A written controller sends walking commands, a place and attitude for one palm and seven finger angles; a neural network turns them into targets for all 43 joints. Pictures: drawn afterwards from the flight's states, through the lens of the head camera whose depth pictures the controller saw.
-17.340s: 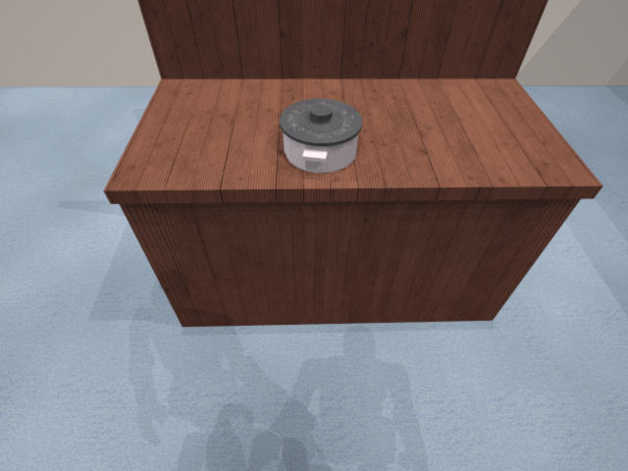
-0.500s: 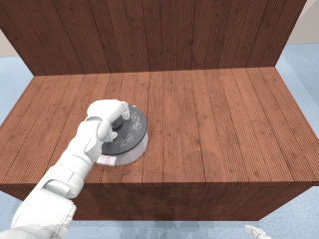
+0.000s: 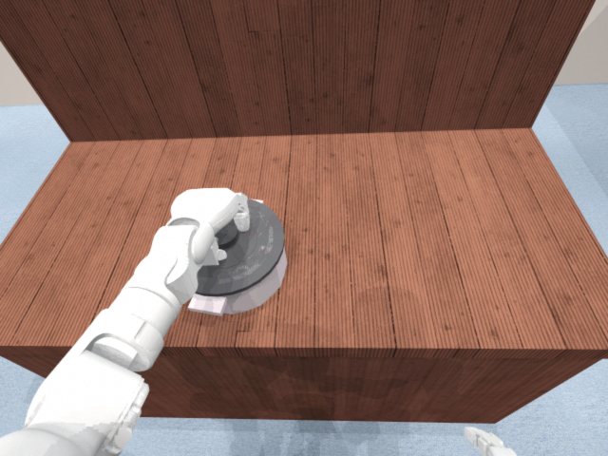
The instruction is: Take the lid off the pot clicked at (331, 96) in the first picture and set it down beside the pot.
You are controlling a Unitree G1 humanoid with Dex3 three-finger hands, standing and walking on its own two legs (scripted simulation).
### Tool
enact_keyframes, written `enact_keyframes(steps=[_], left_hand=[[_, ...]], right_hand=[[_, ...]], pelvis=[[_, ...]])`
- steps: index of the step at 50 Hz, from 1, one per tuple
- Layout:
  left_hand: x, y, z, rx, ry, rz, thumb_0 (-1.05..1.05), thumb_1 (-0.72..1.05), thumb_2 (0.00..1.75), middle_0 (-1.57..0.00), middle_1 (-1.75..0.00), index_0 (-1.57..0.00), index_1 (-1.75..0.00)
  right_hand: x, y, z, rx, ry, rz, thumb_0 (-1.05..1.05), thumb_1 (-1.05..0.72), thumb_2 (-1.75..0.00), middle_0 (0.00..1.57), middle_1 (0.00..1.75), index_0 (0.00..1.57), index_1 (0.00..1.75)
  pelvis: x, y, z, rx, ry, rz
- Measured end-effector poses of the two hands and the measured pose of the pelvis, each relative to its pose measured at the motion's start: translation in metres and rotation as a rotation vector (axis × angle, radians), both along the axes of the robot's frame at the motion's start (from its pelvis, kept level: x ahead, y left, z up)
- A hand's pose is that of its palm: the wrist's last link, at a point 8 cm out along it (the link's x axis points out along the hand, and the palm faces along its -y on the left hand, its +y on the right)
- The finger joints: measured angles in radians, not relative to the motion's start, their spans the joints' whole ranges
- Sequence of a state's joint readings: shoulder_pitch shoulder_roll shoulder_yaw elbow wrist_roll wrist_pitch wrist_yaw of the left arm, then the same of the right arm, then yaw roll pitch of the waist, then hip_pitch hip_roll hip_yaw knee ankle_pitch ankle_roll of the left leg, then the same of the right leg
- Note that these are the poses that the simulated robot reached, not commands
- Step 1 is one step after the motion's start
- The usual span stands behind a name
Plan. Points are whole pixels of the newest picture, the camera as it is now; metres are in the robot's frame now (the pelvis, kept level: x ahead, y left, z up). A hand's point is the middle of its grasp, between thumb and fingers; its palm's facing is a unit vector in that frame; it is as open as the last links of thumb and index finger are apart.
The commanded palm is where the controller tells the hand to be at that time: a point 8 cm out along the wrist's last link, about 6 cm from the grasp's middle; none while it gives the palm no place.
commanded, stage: close the fingers and squeeze the knob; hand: left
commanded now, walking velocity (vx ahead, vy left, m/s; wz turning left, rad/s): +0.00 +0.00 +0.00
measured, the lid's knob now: (222, 234) +0.44 +0.14 +0.02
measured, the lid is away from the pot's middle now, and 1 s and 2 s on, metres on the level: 0.00 0.00 0.01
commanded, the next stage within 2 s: lift the lid straight up in 0.50 s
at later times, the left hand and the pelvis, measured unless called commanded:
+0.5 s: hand (215, 240) +0.41 +0.15 +0.04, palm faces -0.34 -0.04 -0.94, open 8.0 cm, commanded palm +0.40 +0.14 +0.10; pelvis +0.00 +0.00 +0.00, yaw +0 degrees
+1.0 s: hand (213, 233) +0.41 +0.15 +0.06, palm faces -0.31 -0.05 -0.95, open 8.0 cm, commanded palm +0.40 +0.15 +0.14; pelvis +0.00 +0.00 +0.00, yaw +0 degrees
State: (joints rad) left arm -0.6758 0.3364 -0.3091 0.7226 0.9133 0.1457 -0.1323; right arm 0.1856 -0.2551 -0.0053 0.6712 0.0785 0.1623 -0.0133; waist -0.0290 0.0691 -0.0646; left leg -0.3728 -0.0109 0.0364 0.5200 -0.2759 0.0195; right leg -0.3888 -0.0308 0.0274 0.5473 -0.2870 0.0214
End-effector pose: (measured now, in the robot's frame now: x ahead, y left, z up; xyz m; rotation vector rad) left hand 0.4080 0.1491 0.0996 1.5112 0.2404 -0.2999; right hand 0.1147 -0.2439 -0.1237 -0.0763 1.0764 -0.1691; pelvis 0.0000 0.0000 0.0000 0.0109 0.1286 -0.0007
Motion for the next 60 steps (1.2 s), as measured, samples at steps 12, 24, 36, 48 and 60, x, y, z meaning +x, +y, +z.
enact_keyframes(steps=[12, 24, 36, 48, 60], left_hand=[[0.000, 0.000, 0.000, -0.006, -0.005, 0.003, 0.01, 0.16, 0.85, -0.63, -0.91, -0.65, -0.92], [0.000, 0.000, 0.000, -0.004, -0.002, 0.006, 0.01, 0.15, 0.86, -0.64, -0.91, -0.66, -0.92], [0.000, 0.000, 0.000, -0.006, -0.002, -0.001, 0.00, 0.16, 0.86, -0.64, -0.92, -0.65, -0.92], [0.001, 0.000, 0.009, -0.018, -0.022, -0.021, 0.00, 0.16, 0.84, -0.65, -0.91, -0.67, -0.91], [-0.006, 0.005, 0.032, -0.014, -0.065, 0.014, 0.01, 0.15, 0.84, -0.65, -0.90, -0.67, -0.91]], right_hand=[[0.001, -0.002, 0.001, -0.005, 0.002, 0.000, 0.01, -0.91, -0.90, 0.20, 0.30, 0.20, 0.30], [0.002, -0.004, 0.002, -0.013, -0.008, 0.002, 0.01, -0.91, -0.90, 0.20, 0.30, 0.20, 0.30], [-0.003, -0.004, 0.002, -0.012, -0.001, -0.012, 0.01, -0.91, -0.90, 0.20, 0.30, 0.20, 0.30], [0.001, -0.001, 0.003, -0.016, -0.015, -0.011, 0.01, -0.91, -0.90, 0.20, 0.30, 0.20, 0.30], [0.025, 0.007, 0.009, 0.019, -0.077, 0.035, 0.01, -0.91, -0.90, 0.20, 0.30, 0.20, 0.30]], pelvis=[[0.000, -0.002, 0.000, 0.000, -0.002, 0.001], [-0.001, -0.002, 0.000, 0.000, -0.001, 0.002], [-0.001, -0.001, 0.001, -0.001, -0.006, -0.002], [0.003, 0.001, 0.003, -0.003, -0.016, 0.000], [0.003, 0.002, 0.003, -0.003, -0.032, 0.008]])
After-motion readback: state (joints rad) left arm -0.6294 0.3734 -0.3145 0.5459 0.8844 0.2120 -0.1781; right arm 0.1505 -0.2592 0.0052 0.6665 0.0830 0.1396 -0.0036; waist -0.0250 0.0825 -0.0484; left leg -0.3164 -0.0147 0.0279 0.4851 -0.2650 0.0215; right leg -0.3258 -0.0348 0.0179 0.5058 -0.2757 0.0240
